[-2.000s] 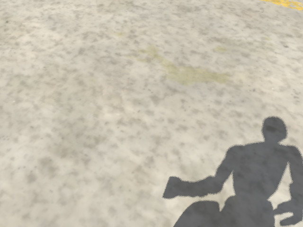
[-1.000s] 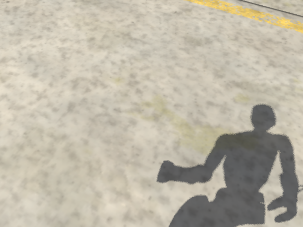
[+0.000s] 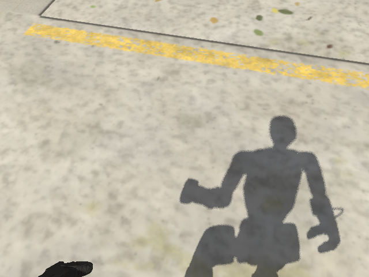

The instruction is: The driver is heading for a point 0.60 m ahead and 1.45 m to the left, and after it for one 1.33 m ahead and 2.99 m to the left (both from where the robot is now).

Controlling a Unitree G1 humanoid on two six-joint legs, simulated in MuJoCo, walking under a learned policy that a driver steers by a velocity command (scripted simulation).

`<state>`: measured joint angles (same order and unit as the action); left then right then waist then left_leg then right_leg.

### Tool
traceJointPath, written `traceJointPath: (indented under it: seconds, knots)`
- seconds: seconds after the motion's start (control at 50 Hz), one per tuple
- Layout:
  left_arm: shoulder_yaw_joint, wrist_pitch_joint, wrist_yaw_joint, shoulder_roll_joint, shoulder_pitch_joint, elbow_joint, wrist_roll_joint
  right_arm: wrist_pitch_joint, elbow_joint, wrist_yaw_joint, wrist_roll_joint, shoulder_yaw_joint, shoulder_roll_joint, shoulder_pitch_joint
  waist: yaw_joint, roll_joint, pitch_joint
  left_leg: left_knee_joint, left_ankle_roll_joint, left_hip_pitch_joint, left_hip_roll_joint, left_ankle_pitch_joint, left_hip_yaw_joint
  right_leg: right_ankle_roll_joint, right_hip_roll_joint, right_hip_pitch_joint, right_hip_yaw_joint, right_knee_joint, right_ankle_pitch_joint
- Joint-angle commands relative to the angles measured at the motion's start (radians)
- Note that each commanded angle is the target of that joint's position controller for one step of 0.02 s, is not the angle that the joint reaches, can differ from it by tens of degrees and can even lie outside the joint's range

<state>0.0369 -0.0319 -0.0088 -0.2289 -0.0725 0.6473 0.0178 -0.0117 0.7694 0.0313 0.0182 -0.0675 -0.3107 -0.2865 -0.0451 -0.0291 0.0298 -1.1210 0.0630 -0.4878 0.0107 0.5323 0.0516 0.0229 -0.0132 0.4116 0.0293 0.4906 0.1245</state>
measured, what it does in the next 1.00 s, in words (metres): steps on the spot, turning left: left foot, then right foot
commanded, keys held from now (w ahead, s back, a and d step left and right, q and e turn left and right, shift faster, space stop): q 0.78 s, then w+q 0.22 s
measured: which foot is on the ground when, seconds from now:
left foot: up 0.00-0.26, down 0.28-0.76, up 0.78-1.00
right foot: down 0.00-0.28, up 0.30-0.74, down 0.76-1.00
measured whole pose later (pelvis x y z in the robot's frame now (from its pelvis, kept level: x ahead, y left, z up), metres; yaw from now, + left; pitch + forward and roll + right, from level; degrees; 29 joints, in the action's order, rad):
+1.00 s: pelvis +0.04 +0.03 +0.01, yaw +35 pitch +2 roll +0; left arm 0.07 -0.03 -0.03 -0.26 -0.24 0.74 0.00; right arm -0.04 0.62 0.00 0.02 -0.10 -0.35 -0.26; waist 0.03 -0.04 -0.01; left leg -1.09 0.06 -0.58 -0.01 0.29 0.06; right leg 0.02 -0.02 0.16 0.05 0.36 0.24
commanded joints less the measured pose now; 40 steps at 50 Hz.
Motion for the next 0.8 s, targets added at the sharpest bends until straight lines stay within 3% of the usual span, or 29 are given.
traceJointPath:
  seconds: [0.02,0.12,0.18,0.22,0.26,0.28,0.3,0.32,0.34,0.36,0.38,0.4,0.44,0.54,0.62,0.68,0.74,0.76,0.78,0.8]
  knots:
    - [0.045,0.002,-0.006,-0.144,0.01,-0.037,0.012,-0.042,-0.058,0.017,-0.004,-0.031,-0.072,-0.091,0.001,0.181,-0.113,-0.083,0.03,-0.058,-0.058,-0.1,-0.011,0.207,-0.254,-0.118,-0.179,-0.228,-0.128]
    - [0.058,0.004,-0.026,-0.168,0.007,-0.005,0.001,-0.039,-0.125,-0.004,-0.012,-0.017,-0.033,0.015,0.029,0.159,-0.133,0.16,0.008,0.004,-0.09,-0.192,-0.033,0.223,-0.282,-0.158,-0.082,-0.23,-0.153]
    - [0.07,0.016,-0.024,-0.203,-0.004,0.012,-0.01,-0.041,-0.151,-0.024,-0.009,-0.019,-0.055,0.045,0.04,0.168,-0.141,0.275,-0.018,0.073,-0.083,-0.197,-0.067,0.216,-0.308,-0.179,-0.061,-0.215,-0.139]
    - [0.076,0.022,-0.02,-0.219,-0.011,0.025,-0.023,-0.044,-0.163,-0.034,-0.008,-0.025,-0.068,0.047,0.036,0.173,-0.134,0.371,-0.046,0.115,-0.072,-0.2,-0.087,0.192,-0.321,-0.202,-0.054,-0.183,-0.117]
    - [0.076,0.03,-0.02,-0.213,-0.01,0.041,-0.04,-0.044,-0.148,-0.04,-0.012,-0.034,-0.072,-0.002,0.005,0.15,-0.134,0.552,-0.092,0.231,-0.031,-0.3,-0.122,0.126,-0.291,-0.175,-0.007,-0.094,-0.046]
    - [0.07,0.036,-0.018,-0.18,-0.056,0.065,-0.039,-0.042,-0.139,-0.035,-0.018,-0.047,-0.103,-0.033,0.005,0.083,-0.117,0.653,-0.128,0.308,-0.029,-0.385,-0.076,0.056,-0.244,-0.111,0.046,0.011,0.048]
    - [0.055,0.038,-0.011,-0.12,-0.089,0.054,-0.003,-0.039,-0.157,-0.016,-0.022,-0.075,-0.218,-0.046,0.042,-0.209,-0.097,0.749,-0.219,0.426,-0.258,-0.684,0.25,-0.057,-0.114,0.11,0.164,0.313,0.307]
    - [0.056,0.034,-0.019,-0.132,-0.017,0.002,0.01,-0.027,-0.198,-0.016,-0.044,-0.079,-0.281,-0.012,0.017,-0.309,-0.077,0.792,-0.402,0.386,-0.413,-0.777,0.471,-0.1,0.013,0.306,0.062,0.535,0.544]
    - [0.069,0.033,-0.025,-0.172,0.055,-0.005,-0.003,-0.005,-0.196,-0.024,-0.061,-0.07,-0.234,-0.026,-0.029,-0.191,-0.109,0.814,-0.411,0.353,-0.373,-0.68,0.439,-0.083,0.003,0.308,-0.053,0.65,0.512]
    - [0.075,0.037,-0.03,-0.177,0.041,0.002,-0.018,0.011,-0.195,-0.025,-0.052,-0.061,-0.209,0.021,0.008,-0.145,-0.094,0.804,-0.351,0.345,-0.316,-0.626,0.36,-0.066,-0.013,0.313,-0.082,0.669,0.415]
    - [0.079,0.043,-0.039,-0.173,0.006,0.03,-0.012,0.014,-0.203,-0.021,-0.029,-0.053,-0.175,0.079,0.037,-0.096,-0.1,0.789,-0.295,0.345,-0.269,-0.584,0.307,-0.065,-0.024,0.308,-0.094,0.657,0.34]
    - [0.083,0.047,-0.045,-0.18,-0.011,0.039,-0.003,0.012,-0.212,-0.015,-0.014,-0.043,-0.151,0.113,0.05,-0.11,-0.105,0.781,-0.276,0.329,-0.249,-0.62,0.278,-0.073,-0.021,0.287,-0.094,0.659,0.291]
    - [0.082,0.042,-0.04,-0.167,-0.036,0.044,-0.007,0.007,-0.222,-0.005,-0.018,-0.033,-0.132,0.117,0.064,-0.106,-0.139,0.769,-0.274,0.321,-0.214,-0.684,0.25,-0.086,0.003,0.23,-0.09,0.673,0.232]
    - [0.063,0.032,-0.029,-0.132,0.014,0.032,-0.017,-0.005,-0.224,0.011,-0.013,-0.045,-0.155,0.08,0.031,-0.112,-0.139,0.753,-0.279,0.378,-0.197,-0.594,0.302,-0.106,0.025,0.196,-0.11,0.415,0.198]
    - [0.063,0.022,-0.013,-0.142,0.017,0.031,-0.025,-0.017,-0.238,0.005,-0.016,-0.053,-0.17,0.092,0.022,-0.133,-0.124,0.75,-0.295,0.313,-0.19,-0.531,0.383,-0.099,0.048,0.085,-0.116,0.278,0.24]
    - [0.066,0.01,-0.001,-0.151,0.0,0.031,-0.03,-0.023,-0.247,-0.003,-0.009,-0.055,-0.17,0.11,0.024,-0.142,-0.13,0.73,-0.292,0.32,-0.178,-0.577,0.451,-0.083,0.063,0.02,-0.121,0.178,0.257]
    - [0.073,-0.002,0.011,-0.155,-0.072,0.049,-0.029,-0.032,-0.257,0.0,0.011,-0.054,-0.161,0.154,0.075,-0.13,-0.14,0.675,-0.24,0.289,-0.124,-0.577,0.459,-0.05,0.061,-0.143,-0.098,-0.089,0.092]
    - [0.085,-0.002,0.009,-0.191,-0.105,0.058,-0.02,-0.033,-0.26,0.003,0.012,-0.049,-0.136,0.141,0.075,-0.086,-0.157,0.621,-0.192,0.205,-0.079,-0.447,0.423,-0.018,-0.024,-0.266,-0.144,-0.14,-0.003]
    - [0.096,0.007,0.001,-0.254,-0.108,0.046,-0.004,-0.033,-0.254,0.0,-0.003,-0.034,-0.074,0.081,0.034,0.14,-0.173,0.399,-0.128,0.057,0.042,-0.104,0.266,0.068,-0.242,-0.38,-0.333,-0.165,-0.136]
    - [0.102,0.009,0.005,-0.286,-0.11,0.052,0.024,-0.022,-0.281,0.001,0.005,-0.053,-0.131,0.093,0.034,0.333,-0.115,0.217,-0.079,-0.134,0.13,0.114,0.119,0.229,-0.382,-0.321,-0.552,-0.216,-0.136]
Velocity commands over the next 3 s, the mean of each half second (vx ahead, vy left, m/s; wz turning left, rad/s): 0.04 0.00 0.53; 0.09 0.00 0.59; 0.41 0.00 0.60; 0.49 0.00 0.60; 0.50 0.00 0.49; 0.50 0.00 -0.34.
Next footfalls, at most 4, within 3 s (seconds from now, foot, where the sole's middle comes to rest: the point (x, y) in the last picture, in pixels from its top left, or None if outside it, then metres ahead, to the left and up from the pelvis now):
0.28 left None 0.05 0.15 -0.77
0.76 right None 0.12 -0.06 -0.77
1.26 left None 0.05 0.27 -0.77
1.74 right None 0.42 0.44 -0.77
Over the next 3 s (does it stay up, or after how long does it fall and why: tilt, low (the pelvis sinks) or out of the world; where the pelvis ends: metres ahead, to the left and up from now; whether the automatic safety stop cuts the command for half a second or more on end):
stays up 0.45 1.04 0.01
